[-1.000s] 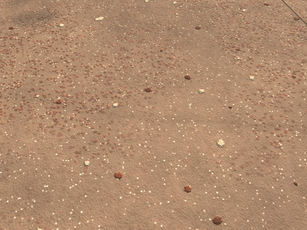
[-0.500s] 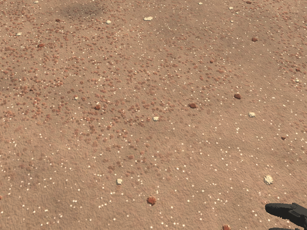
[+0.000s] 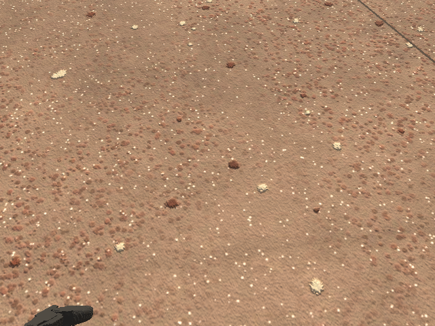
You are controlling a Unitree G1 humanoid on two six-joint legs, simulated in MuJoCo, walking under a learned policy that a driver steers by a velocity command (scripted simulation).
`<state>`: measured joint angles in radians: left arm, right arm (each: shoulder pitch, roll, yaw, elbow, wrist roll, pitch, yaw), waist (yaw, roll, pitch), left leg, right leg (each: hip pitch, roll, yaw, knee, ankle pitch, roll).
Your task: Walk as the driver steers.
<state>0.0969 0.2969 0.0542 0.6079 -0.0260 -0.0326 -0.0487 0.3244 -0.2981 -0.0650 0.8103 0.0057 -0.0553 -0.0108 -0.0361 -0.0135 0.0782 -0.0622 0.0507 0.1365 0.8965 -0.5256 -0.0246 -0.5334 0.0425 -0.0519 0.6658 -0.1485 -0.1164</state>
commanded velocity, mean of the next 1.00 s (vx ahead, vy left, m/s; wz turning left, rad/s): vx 0.50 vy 0.00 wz -0.34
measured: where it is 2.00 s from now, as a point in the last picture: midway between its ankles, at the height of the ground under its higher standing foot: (261, 157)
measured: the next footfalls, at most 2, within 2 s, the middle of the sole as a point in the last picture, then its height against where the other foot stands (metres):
left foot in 0.42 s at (187, 317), level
right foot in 0.92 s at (293, 259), level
